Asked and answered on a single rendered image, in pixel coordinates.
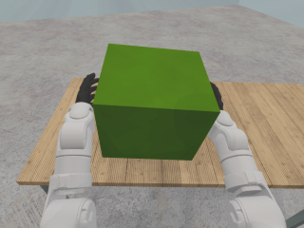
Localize carton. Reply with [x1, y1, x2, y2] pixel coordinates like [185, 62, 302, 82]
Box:
[92, 44, 220, 161]

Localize left robot forearm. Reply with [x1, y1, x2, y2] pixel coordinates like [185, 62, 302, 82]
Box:
[39, 102, 95, 228]

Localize right robot hand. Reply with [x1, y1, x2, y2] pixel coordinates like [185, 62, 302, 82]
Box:
[210, 82, 223, 110]

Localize table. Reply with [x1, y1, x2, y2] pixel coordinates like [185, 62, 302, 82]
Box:
[16, 77, 304, 228]

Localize right robot upper arm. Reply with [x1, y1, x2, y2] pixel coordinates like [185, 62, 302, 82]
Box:
[227, 196, 286, 228]

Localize right robot forearm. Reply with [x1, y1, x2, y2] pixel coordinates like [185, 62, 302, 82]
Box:
[207, 110, 287, 228]

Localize left robot hand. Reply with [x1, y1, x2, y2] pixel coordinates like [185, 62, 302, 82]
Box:
[75, 72, 100, 107]

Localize left robot upper arm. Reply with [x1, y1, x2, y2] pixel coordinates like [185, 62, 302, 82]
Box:
[41, 198, 97, 228]

